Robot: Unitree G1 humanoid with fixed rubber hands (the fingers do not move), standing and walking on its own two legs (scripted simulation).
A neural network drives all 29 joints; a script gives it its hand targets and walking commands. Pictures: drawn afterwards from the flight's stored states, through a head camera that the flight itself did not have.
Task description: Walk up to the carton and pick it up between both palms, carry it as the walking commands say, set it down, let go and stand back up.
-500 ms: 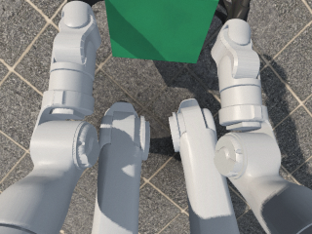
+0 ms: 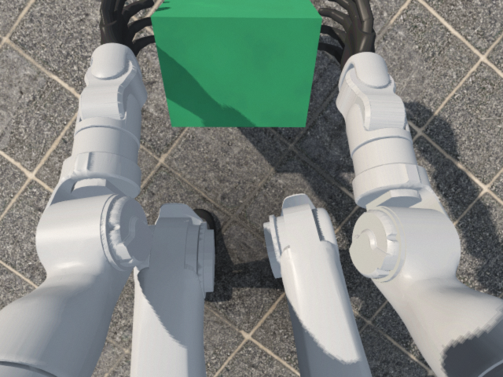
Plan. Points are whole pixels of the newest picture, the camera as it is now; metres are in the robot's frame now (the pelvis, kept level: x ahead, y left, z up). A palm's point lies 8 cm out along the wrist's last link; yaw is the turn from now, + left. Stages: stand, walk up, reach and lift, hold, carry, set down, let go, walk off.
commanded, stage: set down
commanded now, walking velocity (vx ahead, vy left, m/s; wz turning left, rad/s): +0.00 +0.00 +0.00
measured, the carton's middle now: (239, 53) +0.56 +0.01 -0.24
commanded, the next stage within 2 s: none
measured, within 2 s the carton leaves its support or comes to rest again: rests again in 1.80 s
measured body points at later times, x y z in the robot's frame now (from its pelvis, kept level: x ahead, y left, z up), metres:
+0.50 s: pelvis +0.03 +0.00 +0.00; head +0.37 -0.02 +0.29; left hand +0.57 +0.16 -0.14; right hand +0.55 -0.15 -0.15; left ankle +0.13 +0.12 -0.34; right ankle +0.09 -0.13 -0.34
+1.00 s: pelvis +0.02 +0.00 +0.00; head +0.37 -0.01 +0.29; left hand +0.56 +0.16 -0.15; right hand +0.55 -0.15 -0.15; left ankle +0.13 +0.12 -0.34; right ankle +0.09 -0.12 -0.34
